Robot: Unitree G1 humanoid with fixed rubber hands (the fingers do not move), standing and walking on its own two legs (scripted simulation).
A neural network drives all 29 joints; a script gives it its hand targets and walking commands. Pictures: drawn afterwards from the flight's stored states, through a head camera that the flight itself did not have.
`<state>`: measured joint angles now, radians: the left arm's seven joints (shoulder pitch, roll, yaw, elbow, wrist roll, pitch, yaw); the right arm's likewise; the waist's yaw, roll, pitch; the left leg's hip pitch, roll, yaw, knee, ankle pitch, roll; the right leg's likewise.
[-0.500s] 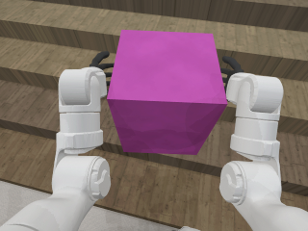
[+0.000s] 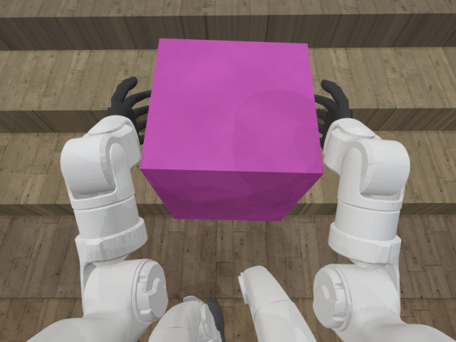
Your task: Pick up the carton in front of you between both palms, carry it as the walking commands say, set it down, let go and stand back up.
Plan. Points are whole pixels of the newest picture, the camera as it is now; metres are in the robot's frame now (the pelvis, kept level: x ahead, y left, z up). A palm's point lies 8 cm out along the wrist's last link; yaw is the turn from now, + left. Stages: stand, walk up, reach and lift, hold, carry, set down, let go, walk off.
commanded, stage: carry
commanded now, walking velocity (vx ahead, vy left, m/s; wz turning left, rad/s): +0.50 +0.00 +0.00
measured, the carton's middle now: (230, 145) +0.41 -0.06 +0.04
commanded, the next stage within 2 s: none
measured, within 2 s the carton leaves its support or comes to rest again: neither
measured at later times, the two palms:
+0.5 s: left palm out of the picture +0.66 +0.18 +0.33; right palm out of the picture +0.73 -0.11 +0.34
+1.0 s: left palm out of the picture +1.02 +0.11 +0.45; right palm out of the picture +0.97 -0.19 +0.44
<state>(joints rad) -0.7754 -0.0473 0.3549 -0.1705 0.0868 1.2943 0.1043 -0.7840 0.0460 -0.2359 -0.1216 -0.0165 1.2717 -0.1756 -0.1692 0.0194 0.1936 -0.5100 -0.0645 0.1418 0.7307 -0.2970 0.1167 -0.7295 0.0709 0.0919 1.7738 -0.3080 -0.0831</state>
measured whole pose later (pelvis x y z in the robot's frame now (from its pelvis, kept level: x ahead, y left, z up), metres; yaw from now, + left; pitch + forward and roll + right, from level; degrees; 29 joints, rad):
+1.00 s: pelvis +0.60 +0.03 +0.29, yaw -1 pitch +3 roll +3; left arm -0.91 0.00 0.41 -0.05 0.12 1.38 0.08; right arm -0.93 0.00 -0.22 0.04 0.03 1.31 -0.22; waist -0.19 0.00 0.13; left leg -0.45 -0.02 0.20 0.63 -0.24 0.09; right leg -0.86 0.02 0.03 1.71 -0.35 -0.11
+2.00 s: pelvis +1.17 +0.00 +0.55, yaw -1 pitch +2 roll +2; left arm -0.86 0.02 0.36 0.15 0.12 1.38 0.09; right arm -0.87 -0.01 -0.20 0.20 -0.01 1.34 -0.18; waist -0.13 -0.03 0.06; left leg -0.53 -0.01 0.18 0.75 -0.25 0.10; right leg -0.78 0.01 0.03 1.75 -0.23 -0.09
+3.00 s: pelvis +1.76 -0.02 +0.79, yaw -1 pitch +2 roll +3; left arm -0.90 0.04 0.37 0.26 0.12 1.37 0.08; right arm -0.93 -0.02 -0.19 0.30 -0.03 1.36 -0.17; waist -0.15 -0.02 0.03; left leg -0.71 -0.04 0.22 0.94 -0.27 0.14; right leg -0.49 0.04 0.09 1.62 -0.21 -0.07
